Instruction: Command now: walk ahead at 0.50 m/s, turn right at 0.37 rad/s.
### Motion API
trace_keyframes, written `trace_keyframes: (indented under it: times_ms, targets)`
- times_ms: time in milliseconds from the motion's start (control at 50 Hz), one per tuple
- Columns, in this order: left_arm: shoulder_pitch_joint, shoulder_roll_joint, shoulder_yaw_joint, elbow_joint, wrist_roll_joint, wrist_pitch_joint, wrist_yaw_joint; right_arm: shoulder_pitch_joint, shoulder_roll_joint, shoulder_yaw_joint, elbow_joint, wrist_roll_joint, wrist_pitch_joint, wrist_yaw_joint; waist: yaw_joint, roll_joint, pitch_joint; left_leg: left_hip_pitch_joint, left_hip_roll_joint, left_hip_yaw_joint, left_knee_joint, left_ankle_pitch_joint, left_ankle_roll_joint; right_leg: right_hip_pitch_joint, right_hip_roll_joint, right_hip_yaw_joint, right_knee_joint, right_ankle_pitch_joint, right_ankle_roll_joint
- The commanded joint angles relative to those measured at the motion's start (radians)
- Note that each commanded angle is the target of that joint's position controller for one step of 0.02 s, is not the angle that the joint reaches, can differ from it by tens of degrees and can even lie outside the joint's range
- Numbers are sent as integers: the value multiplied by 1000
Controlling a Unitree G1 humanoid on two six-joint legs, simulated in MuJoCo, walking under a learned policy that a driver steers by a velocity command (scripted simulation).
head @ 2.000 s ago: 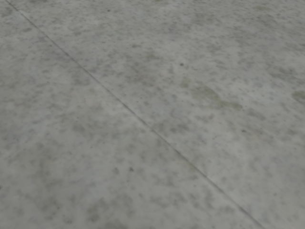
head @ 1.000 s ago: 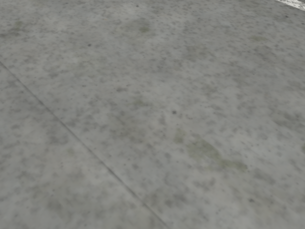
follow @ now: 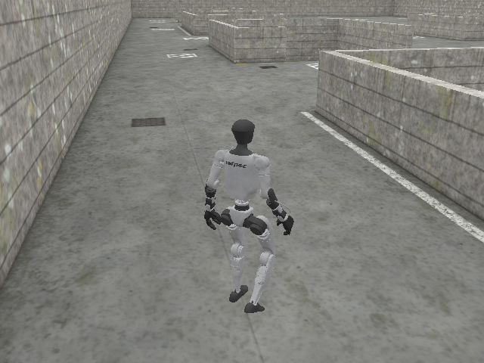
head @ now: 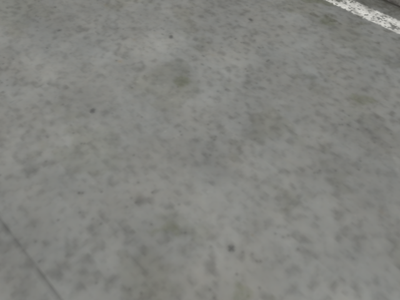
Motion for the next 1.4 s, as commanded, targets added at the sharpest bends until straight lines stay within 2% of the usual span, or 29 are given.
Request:
trace_keyframes:
  times_ms: [20,140,320,380,420,440,460,480,500,520,540,580,660,740,820,860,920,940,960,980,1000,1020,1060,1120,1180,1280,1360,1380,1400]
  targets:
    - [36,52,29,-54,-3,11,5,45,-69,-17,-9,-13,-15,-2,-6,132,-64,200,269,-255,-309,66,119,-181,-112,57,20,115,-9]
    - [-82,41,40,-116,10,39,0,93,-121,-35,30,-19,-13,-33,-6,83,14,217,265,-68,-358,212,127,-337,-110,73,-145,319,14]
    - [-349,11,15,-247,14,32,-59,202,-170,-50,59,6,31,-53,-88,64,87,441,307,88,-297,334,98,-385,-78,-87,-484,357,-15]
    - [-318,47,31,-276,11,37,-73,165,-209,-61,43,17,48,-57,-35,113,33,473,313,135,-153,721,69,-234,-4,-170,-512,219,-61]
    - [-129,115,69,-245,5,40,-71,124,-235,-67,29,26,61,-61,83,135,-78,432,288,160,128,937,39,34,80,-211,-559,186,-115]
    - [37,187,106,-201,6,43,-54,114,-228,-62,18,26,59,-61,165,90,-164,274,243,166,383,776,-3,316,91,-149,-636,245,-157]
    - [96,303,132,-183,6,47,-34,171,-106,-29,-25,-14,41,-51,101,-161,-229,-141,107,147,756,-28,-59,645,-158,288,-658,226,-278]
    - [92,298,116,-218,19,28,-41,169,-77,-9,-63,6,-8,-34,68,-170,-388,-364,-37,-108,954,-450,-67,803,-316,784,-850,90,-416]
    - [89,217,92,-213,28,16,-48,31,-147,-28,-94,48,-38,-23,115,-61,-304,-472,18,-192,970,-371,-38,766,-289,681,-900,132,-344]
    - [30,177,80,-216,23,7,-48,2,-143,-26,-105,53,-50,-22,80,-32,-193,-480,61,-182,892,-274,-15,628,-252,523,-893,213,-303]
    - [-53,143,69,-236,18,3,-48,13,-143,-31,-85,30,-49,-31,29,38,-132,-411,104,-181,808,-208,-18,472,-203,403,-895,304,-266]
    - [-121,102,52,-263,27,1,-40,50,-158,-47,-78,10,-19,-34,-30,15,-99,-275,143,-185,700,-146,-38,290,-147,297,-932,409,-239]
    - [-65,159,64,-258,20,-5,-13,-27,-117,-41,-118,-13,13,-42,-25,3,-59,-281,117,-152,500,-13,-99,191,-104,214,-962,509,-237]
    - [-6,158,63,-248,16,6,2,-175,-92,-27,-164,-3,6,-34,32,-49,-28,-254,59,-152,197,203,-104,175,-58,189,-950,377,-184]
    - [38,163,64,-231,10,12,4,-258,-109,-25,-204,10,-9,-15,65,-71,-14,-204,23,-162,56,243,-89,214,-85,255,-901,304,-165]
    - [45,159,64,-229,9,19,10,-255,-132,-30,-213,11,-21,-5,57,-76,-19,-181,15,-176,10,193,-74,268,-107,312,-845,296,-157]
    - [20,134,55,-228,23,33,22,-110,-161,-41,-169,-16,-39,1,-6,-109,-69,-33,-9,-113,-65,206,-12,351,-84,276,-670,629,-103]
    - [10,106,43,-241,30,31,21,-17,-190,-48,-150,-37,-47,1,-45,-88,-156,141,46,-143,-44,377,33,316,-28,232,-519,684,-62]
    - [79,65,27,-252,48,26,21,105,-244,-58,-135,-58,-47,2,-52,73,-311,474,226,-349,50,700,141,101,64,176,-229,403,-5]
    - [255,44,16,-214,26,20,15,188,-252,-65,-83,-36,-27,14,-19,361,-434,690,417,-696,-14,738,315,-138,177,124,64,-279,60]
    - [226,134,30,-200,21,22,11,171,-196,-49,-93,9,-15,19,-33,244,-380,633,396,-750,-67,500,296,-214,119,165,159,-278,68]
    - [88,170,38,-229,26,30,10,78,-158,-34,-117,19,-2,18,-42,153,-241,496,347,-621,-85,436,250,-257,68,107,163,-200,79]
    - [-56,155,40,-274,54,41,19,-20,-120,-12,-139,7,18,12,-19,57,-115,252,261,-476,-122,521,210,-208,5,53,31,-102,89]
    - [-45,83,26,-291,45,49,32,-9,-180,-30,-125,-8,34,0,16,148,-130,157,184,-380,-137,672,192,-82,18,9,-191,-87,102]
    - [-62,91,26,-294,39,61,46,10,-230,-53,-131,7,58,-19,11,154,-194,152,192,-399,-143,579,202,-31,40,9,-308,-12,117]
    - [-171,95,29,-323,33,78,44,10,-219,-57,-148,23,104,-44,-18,173,-128,58,153,-474,-193,48,162,7,66,27,-449,70,112]
    - [-147,101,34,-321,25,44,27,0,-210,-57,-166,28,127,-55,12,189,-111,78,123,-540,-117,79,127,120,80,15,-725,159,87]
    - [-121,121,41,-313,27,37,24,8,-192,-51,-172,31,132,-58,23,175,-118,51,92,-529,-72,58,92,205,44,22,-817,229,69]
    - [-90,179,54,-317,46,37,30,33,-146,-37,-182,24,134,-59,13,76,-161,-42,42,-468,65,-106,40,328,-123,138,-838,283,8]
Velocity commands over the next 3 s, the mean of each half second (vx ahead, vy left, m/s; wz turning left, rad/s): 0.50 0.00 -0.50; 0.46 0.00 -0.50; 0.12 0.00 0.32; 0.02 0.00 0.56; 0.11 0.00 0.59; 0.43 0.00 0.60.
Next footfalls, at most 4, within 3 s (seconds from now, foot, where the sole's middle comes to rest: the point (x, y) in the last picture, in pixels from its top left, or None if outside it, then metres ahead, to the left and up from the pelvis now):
0.44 right None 0.37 -0.17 -0.77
0.94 left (236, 232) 0.71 -0.11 -0.77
1.40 right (296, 257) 0.63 -0.32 -0.77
1.82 left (220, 243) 0.67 -0.05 -0.77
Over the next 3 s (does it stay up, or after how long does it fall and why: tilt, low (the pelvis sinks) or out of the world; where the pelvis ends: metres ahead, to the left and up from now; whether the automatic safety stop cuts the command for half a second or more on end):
stays up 0.79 0.01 0.01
